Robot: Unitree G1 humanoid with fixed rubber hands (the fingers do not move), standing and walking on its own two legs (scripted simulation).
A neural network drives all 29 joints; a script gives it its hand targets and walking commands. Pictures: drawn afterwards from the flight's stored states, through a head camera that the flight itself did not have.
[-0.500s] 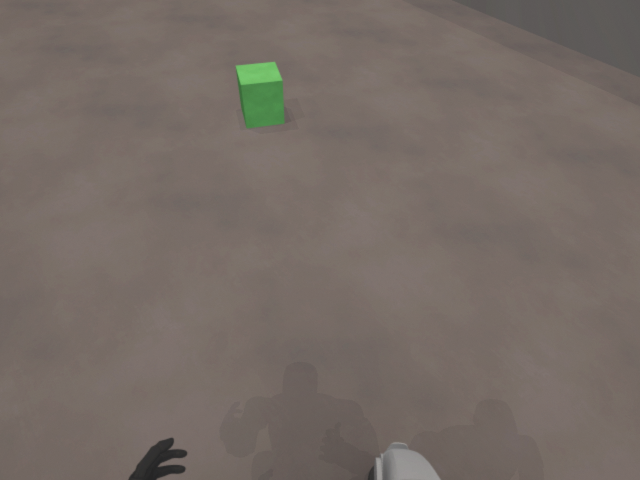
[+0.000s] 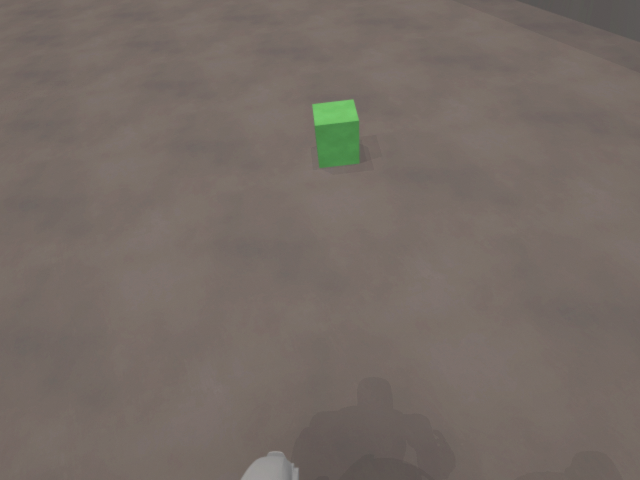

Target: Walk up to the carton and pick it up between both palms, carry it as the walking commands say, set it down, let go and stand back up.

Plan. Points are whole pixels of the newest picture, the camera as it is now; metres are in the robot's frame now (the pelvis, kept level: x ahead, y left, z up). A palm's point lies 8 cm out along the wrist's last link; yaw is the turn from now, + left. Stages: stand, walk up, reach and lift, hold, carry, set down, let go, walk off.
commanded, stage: walk up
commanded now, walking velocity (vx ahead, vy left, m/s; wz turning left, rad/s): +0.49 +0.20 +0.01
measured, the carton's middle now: (336, 134) +1.77 +0.17 -0.66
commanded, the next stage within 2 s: none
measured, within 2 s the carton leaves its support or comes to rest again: neither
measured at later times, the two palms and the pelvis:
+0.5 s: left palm (197, 328) +0.37 +0.29 -0.13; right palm out of the picture +0.15 -0.19 -0.11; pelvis +0.24 +0.06 +0.00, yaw +0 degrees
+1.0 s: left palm (200, 319) +0.38 +0.28 -0.11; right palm (460, 241) +0.60 -0.19 -0.14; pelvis +0.48 +0.04 +0.00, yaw +1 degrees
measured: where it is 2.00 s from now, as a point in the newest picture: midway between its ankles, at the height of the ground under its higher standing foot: (339, 270)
